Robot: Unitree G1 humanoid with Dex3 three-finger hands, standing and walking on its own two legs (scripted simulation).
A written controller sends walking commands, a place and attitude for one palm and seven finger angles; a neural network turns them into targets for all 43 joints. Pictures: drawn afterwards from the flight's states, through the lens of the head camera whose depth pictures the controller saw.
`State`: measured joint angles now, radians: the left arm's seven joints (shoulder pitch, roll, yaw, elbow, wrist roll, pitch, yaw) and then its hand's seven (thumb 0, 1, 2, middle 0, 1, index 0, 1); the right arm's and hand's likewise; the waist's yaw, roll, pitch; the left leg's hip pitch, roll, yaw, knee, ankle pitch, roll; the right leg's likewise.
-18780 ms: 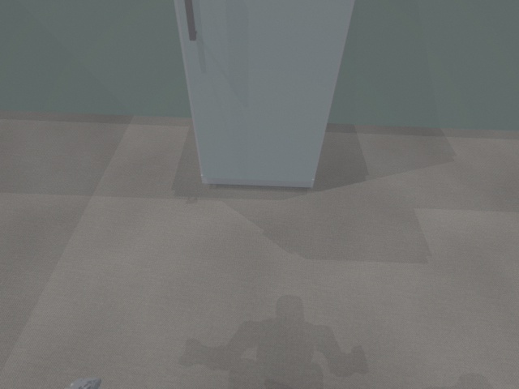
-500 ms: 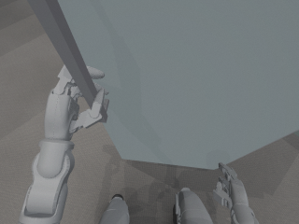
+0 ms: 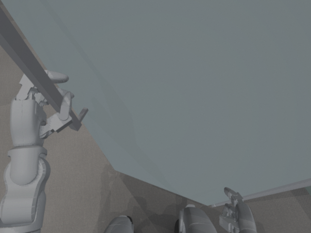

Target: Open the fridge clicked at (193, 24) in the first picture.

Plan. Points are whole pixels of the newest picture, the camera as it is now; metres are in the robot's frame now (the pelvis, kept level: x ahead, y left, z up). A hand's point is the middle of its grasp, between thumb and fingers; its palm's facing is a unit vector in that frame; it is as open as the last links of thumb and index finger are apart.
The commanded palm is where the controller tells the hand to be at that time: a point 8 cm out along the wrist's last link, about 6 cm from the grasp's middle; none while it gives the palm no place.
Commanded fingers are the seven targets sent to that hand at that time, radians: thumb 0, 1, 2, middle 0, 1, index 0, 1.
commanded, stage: walk backward, drawing the door open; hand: left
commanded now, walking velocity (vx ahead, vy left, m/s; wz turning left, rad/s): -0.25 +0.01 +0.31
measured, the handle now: (45, 67) +0.36 +0.22 +0.22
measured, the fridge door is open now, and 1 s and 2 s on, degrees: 50 59 57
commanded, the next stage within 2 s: stop walking and hold the door back in 0.10 s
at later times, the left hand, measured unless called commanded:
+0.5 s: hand (49, 145) +0.25 +0.20 +0.15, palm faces +0.51 -0.85 -0.09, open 5.6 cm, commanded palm +0.22 +0.23 +0.14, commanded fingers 0.00 0.90 0.90 -0.45 -1.40 -0.45 -1.40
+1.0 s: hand (49, 142) +0.25 +0.20 +0.16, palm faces +0.56 -0.82 -0.15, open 5.6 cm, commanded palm +0.22 +0.22 +0.14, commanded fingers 0.00 0.90 0.90 -0.45 -1.40 -0.45 -1.40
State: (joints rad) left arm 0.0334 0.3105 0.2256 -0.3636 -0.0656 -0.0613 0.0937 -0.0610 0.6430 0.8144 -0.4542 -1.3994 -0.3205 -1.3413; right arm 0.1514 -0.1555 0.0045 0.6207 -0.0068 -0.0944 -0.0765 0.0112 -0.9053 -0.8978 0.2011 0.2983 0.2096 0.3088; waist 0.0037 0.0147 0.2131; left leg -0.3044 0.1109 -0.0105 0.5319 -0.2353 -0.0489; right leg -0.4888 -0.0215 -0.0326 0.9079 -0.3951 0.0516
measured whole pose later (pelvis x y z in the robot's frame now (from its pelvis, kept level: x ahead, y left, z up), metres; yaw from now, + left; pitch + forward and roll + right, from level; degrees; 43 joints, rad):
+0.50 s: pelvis -0.08 -0.09 -0.01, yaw +12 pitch -2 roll +0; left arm -0.39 0.30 0.19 0.19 -0.05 -0.14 0.15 -0.03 0.67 0.82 -0.44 -1.41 -0.41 -1.39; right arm 0.10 -0.28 -0.01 0.65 0.02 -0.04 -0.11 0.01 -0.91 -0.90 0.20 0.30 0.22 0.31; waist 0.02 -0.06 0.12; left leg -0.26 -0.03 0.07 0.61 -0.31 0.06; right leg -0.42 -0.12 -0.13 0.71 -0.33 0.02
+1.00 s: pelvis -0.11 -0.13 +0.00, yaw +14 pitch -2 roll -1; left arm -0.68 0.37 0.21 0.70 -0.07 -0.10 0.13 -0.03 0.68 0.81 -0.45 -1.40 -0.39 -1.40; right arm 0.23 -0.23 0.05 0.75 0.04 -0.04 -0.10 0.01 -0.90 -0.90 0.21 0.30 0.20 0.30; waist 0.02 0.03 0.10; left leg -0.30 0.02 0.03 0.55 -0.21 0.01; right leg -0.22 -0.01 -0.06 0.53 -0.27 0.00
